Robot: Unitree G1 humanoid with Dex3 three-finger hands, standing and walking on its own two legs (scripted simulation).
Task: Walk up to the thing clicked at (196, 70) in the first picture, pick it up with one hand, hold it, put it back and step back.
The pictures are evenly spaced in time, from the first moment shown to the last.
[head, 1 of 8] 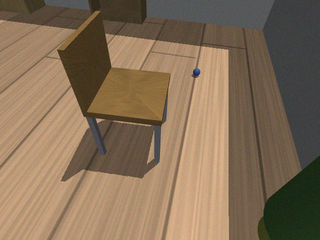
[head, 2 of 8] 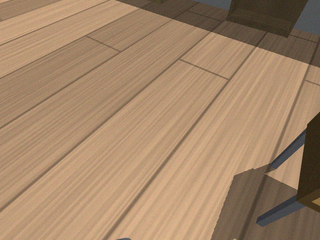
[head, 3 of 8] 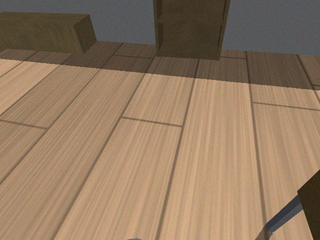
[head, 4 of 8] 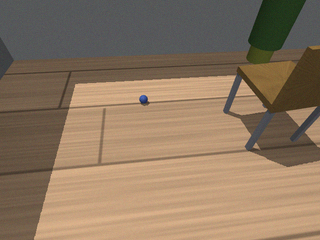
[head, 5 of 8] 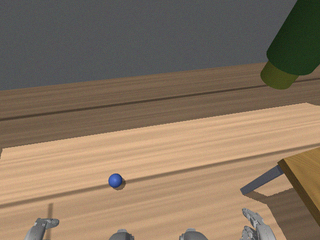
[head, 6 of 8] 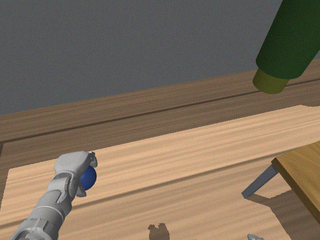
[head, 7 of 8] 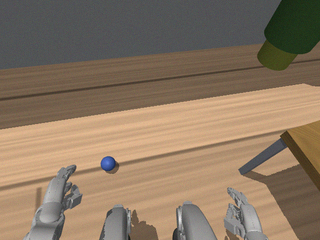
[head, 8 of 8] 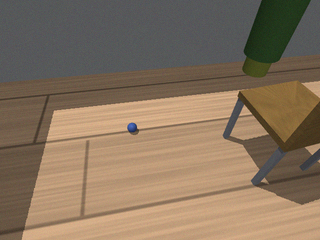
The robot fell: no
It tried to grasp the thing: yes
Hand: left
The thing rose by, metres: 0.68
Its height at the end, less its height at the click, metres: +0.00
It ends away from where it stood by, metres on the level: 0.01
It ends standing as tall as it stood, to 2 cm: yes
